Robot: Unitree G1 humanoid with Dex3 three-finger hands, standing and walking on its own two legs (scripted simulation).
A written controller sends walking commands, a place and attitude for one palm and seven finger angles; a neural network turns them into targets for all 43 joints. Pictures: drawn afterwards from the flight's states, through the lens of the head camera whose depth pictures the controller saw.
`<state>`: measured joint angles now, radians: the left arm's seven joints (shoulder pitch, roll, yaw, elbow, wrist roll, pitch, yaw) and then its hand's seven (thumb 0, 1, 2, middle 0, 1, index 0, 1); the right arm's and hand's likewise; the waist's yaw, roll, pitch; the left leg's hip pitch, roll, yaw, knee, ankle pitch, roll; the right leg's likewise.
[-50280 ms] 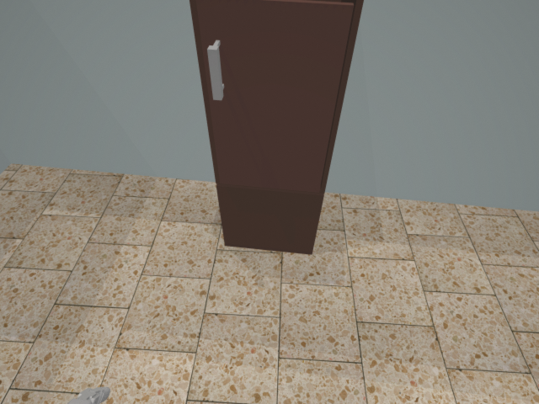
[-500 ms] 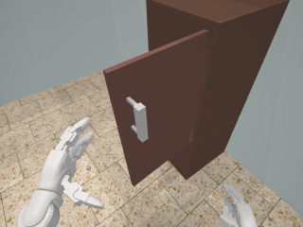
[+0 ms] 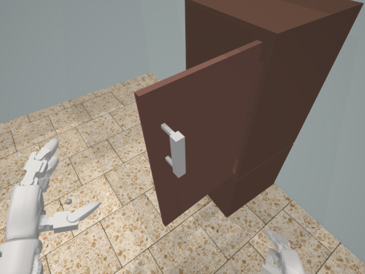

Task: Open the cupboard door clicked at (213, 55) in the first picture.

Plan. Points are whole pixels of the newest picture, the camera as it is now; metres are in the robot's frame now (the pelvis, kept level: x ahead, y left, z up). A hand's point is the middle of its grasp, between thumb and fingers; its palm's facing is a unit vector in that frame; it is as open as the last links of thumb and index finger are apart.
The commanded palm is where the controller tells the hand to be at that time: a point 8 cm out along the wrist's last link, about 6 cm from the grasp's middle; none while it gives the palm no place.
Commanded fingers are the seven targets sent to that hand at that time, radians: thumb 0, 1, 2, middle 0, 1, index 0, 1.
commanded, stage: draw the hand back to the body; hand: left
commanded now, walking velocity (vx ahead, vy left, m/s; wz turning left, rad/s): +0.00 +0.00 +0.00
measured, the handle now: (172, 150) +0.36 +0.08 +0.08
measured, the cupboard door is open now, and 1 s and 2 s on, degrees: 94 94 94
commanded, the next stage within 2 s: step back with the hand held close in 0.68 s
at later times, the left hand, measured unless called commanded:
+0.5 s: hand (43, 190) +0.20 +0.27 +0.15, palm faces +0.46 -0.79 -0.40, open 7.7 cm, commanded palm +0.15 +0.31 +0.16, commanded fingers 0.00 0.90 0.90 -0.20 -0.30 -0.20 -0.30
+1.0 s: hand (41, 195) +0.19 +0.26 +0.16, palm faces +0.39 -0.78 -0.48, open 7.4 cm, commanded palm +0.12 +0.30 +0.17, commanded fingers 0.00 0.90 0.90 -0.20 -0.30 -0.20 -0.30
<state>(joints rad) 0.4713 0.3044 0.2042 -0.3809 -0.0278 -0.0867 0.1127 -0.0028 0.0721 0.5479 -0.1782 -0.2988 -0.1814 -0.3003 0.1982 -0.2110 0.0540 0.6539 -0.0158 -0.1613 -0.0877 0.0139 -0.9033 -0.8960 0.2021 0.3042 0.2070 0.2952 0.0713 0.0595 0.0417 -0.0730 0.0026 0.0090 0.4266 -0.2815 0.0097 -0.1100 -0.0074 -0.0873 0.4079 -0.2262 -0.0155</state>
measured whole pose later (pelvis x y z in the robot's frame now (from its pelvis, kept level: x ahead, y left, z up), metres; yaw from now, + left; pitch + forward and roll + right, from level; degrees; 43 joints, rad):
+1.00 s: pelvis -0.02 +0.00 +0.00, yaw +0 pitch -1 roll -1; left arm 0.50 0.37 0.38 -0.43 -0.04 -0.15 0.11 0.02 0.89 0.90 -0.21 -0.30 -0.21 -0.30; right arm 0.15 -0.23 0.02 0.60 0.00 -0.06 -0.07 0.01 -0.90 -0.90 0.20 0.30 0.21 0.30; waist 0.02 0.06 0.05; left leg -0.18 0.01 0.01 0.43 -0.25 0.01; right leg -0.19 0.00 -0.09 0.36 -0.16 -0.01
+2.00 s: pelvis -0.20 -0.02 -0.01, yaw -2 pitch +5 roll -1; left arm 0.56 0.49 0.44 -0.59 -0.08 -0.19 0.11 0.02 0.89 0.90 -0.21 -0.30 -0.21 -0.30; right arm 0.07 -0.18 0.02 0.60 -0.01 -0.12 -0.04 0.01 -0.90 -0.90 0.21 0.30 0.21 0.30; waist 0.02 0.00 0.05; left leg -0.52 0.05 0.01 0.40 -0.02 -0.01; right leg -0.15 0.05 -0.01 0.44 -0.41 -0.04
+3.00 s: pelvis -0.34 -0.02 -0.02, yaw +2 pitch -3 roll +0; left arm 0.51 0.42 0.42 -0.44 -0.02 -0.20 0.15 0.01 0.89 0.90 -0.21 -0.30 -0.21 -0.30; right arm 0.24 -0.19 0.02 0.66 0.00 -0.13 -0.06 0.01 -0.90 -0.90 0.20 0.30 0.21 0.30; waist 0.00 0.02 0.02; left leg -0.36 0.04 0.03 0.82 -0.40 0.00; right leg -0.30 0.01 -0.11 0.59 -0.25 -0.08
